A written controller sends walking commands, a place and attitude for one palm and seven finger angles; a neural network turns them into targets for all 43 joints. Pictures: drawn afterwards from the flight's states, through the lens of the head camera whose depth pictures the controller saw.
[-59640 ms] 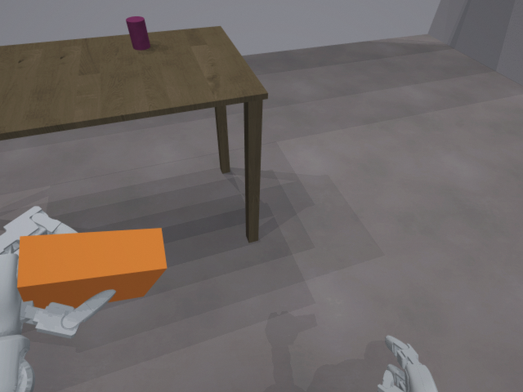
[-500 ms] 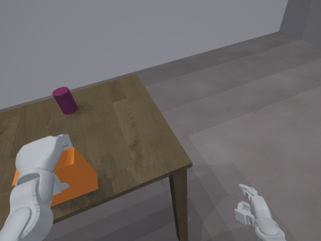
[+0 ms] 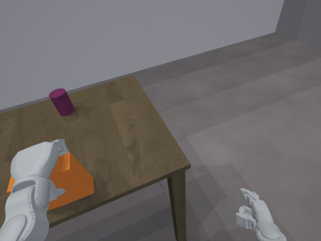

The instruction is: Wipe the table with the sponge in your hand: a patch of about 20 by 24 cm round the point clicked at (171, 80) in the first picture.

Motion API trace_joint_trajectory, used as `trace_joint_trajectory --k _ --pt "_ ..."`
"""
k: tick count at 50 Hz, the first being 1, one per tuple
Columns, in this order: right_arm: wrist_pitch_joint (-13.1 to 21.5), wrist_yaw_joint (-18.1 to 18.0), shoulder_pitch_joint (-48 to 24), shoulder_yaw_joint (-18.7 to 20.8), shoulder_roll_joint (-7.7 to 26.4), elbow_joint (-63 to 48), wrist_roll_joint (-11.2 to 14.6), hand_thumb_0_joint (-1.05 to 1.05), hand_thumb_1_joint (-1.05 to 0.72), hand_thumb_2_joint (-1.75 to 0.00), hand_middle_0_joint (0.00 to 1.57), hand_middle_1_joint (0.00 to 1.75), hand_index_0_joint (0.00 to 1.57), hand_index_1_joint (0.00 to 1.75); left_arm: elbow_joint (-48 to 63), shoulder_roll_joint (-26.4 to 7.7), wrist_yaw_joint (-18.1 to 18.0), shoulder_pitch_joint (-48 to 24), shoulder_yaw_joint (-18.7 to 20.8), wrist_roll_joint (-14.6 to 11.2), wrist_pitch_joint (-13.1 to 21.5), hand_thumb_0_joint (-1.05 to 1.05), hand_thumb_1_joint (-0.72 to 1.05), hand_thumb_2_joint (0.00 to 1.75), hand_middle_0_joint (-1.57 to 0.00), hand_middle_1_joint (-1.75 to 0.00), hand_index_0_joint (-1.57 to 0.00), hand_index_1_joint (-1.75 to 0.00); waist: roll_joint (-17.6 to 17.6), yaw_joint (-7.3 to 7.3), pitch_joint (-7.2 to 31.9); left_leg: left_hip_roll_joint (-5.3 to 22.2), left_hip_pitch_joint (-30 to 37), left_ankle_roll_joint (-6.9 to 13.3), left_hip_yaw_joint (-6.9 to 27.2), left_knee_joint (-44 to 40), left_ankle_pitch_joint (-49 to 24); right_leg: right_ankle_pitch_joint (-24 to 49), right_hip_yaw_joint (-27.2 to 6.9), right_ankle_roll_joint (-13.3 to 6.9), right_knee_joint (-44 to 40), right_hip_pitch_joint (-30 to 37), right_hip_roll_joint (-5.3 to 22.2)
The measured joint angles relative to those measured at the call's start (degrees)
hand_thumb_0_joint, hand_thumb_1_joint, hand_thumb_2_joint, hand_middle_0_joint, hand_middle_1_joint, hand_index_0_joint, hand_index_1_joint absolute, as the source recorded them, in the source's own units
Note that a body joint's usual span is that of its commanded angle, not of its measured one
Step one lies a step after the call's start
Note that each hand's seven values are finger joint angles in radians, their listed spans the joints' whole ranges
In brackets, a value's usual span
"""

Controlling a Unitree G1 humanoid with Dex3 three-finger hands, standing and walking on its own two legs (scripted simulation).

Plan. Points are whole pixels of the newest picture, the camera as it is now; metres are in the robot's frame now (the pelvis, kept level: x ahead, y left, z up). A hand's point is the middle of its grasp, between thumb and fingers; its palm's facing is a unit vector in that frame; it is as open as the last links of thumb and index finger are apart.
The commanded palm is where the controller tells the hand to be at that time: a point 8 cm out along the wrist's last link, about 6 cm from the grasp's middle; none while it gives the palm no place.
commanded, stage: lower the sponge onto the table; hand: left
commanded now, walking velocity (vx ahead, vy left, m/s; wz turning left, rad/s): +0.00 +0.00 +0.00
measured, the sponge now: (61, 187) +0.21 +0.30 +0.04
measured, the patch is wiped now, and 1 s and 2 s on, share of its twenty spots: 0.05 0.10 0.45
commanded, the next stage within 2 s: wipe forward along the first lane in 0.16 s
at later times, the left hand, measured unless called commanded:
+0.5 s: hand (52, 167) +0.23 +0.30 +0.10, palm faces +0.02 -0.06 -1.00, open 9.2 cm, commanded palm +0.22 +0.31 +0.14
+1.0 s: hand (55, 154) +0.27 +0.32 +0.10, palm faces -0.05 -0.01 -1.00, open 9.2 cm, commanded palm +0.27 +0.32 +0.13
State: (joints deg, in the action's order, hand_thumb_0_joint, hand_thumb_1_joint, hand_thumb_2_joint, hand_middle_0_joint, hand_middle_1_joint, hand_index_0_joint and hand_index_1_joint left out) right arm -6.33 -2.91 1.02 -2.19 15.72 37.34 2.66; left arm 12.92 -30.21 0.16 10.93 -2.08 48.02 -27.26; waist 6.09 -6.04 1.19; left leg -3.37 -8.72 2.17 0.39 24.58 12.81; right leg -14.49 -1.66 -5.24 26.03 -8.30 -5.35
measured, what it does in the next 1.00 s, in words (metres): stands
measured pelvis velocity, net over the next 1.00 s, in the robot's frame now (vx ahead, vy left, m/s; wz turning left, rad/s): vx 0.00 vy -0.03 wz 0.04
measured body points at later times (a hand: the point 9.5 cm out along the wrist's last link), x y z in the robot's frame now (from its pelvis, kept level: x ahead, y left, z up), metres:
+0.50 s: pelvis +0.00 -0.01 +0.00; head -0.02 -0.06 +0.44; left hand +0.23 +0.30 +0.16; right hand +0.23 -0.22 -0.10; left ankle +0.01 +0.10 -0.74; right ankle -0.01 -0.06 -0.74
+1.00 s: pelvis +0.00 -0.03 -0.01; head +0.00 -0.08 +0.44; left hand +0.27 +0.32 +0.15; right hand +0.19 -0.26 -0.13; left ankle +0.01 +0.10 -0.74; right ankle -0.01 -0.06 -0.74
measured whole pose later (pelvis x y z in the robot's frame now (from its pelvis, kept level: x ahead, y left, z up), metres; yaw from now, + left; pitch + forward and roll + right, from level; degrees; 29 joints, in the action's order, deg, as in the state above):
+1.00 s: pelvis +0.00 -0.03 -0.01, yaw +2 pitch +1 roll +1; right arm -5.7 -4.7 6.9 -0.7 17.6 40.4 4.1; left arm -17.4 -34.1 1.0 -10.4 0.4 49.5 -16.0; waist 5.7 -4.5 2.5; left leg -2.8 -16.8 1.7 3.1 29.5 14.1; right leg -15.5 1.3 -7.1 29.4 -15.3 -6.2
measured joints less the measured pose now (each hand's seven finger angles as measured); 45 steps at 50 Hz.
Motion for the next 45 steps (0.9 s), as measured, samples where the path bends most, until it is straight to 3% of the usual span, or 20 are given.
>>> trace_joint_trajectory --k 19,27,36,45 --pt "-0.43 -0.5 0.63 -0.1 0.12 0.52 0.32 0.01 -0.91 -0.9 0.2 0.3 0.2 0.3 -3.65 0.41 -0.38 -1.9 -0.3 0.79 0.4 -0.01 -0.47 1.08 -0.83 -1.42 -0.84 -1.43 0.16 0.25 0.38 0.06 -1.27 -0.17 0.22 0.93 0.32 -0.34 0.26 -0.13 0.87 -1.21 -0.09" --pt "-0.18 -1.47 1.04 -0.29 0.53 1.33 0.77 0.01 -0.91 -0.9 0.2 0.3 0.2 0.3 -11.88 -0.79 0.82 -9.28 0.02 1.14 1.16 -0.01 -0.49 1.08 -0.85 -1.41 -0.86 -1.41 0.05 0.47 0.3 0.18 -2.68 -0.56 1.09 1.71 0.28 -0.32 1.19 -0.52 1.18 -2.23 -0.24" --pt "0.45 -1.54 3.07 0.23 1.11 1.4 0.81 0.01 -0.91 -0.9 0.2 0.3 0.2 0.3 -19.36 -2.61 2.6 -13.56 2.18 1.1 6.14 -0.01 -0.5 1.09 -0.86 -1.4 -0.87 -1.4 -0.24 1.3 0.81 0.56 -4.82 -0.8 1.46 3.08 0.84 -0.63 1.65 -1.08 2.09 -4.14 -0.68" --pt "0.71 -1.58 5.49 1.48 1.96 2.43 1.18 0.01 -0.91 -0.9 0.2 0.3 0.2 0.3 -24.88 -3.17 1.18 -16.82 2.96 1.19 10.18 -0.01 -0.51 1.09 -0.87 -1.39 -0.88 -1.39 -0.18 1.36 1.19 0.62 -6.86 -0.7 2.13 4.38 1.27 -1.03 2.41 -1.54 3.09 -5.92 -0.82"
